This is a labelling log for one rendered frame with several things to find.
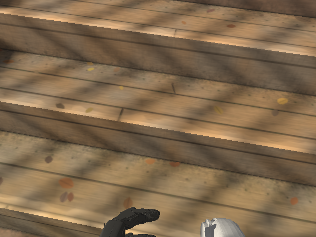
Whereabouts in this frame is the left robot hand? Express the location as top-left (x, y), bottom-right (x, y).
top-left (99, 206), bottom-right (160, 237)

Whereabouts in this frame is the right robot thigh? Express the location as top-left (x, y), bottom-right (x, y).
top-left (200, 217), bottom-right (246, 237)

